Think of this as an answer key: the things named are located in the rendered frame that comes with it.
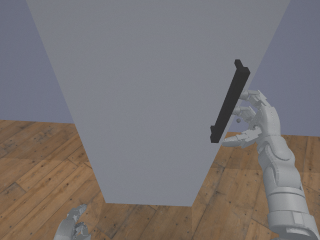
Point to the robot right hand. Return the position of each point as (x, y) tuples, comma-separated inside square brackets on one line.
[(266, 119)]

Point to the robot left hand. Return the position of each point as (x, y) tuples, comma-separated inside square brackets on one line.
[(68, 229)]

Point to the handle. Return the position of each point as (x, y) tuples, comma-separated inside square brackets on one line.
[(236, 87)]

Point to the robot right forearm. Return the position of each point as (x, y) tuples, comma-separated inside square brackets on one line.
[(288, 211)]

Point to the fridge door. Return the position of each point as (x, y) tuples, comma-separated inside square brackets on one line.
[(144, 81)]

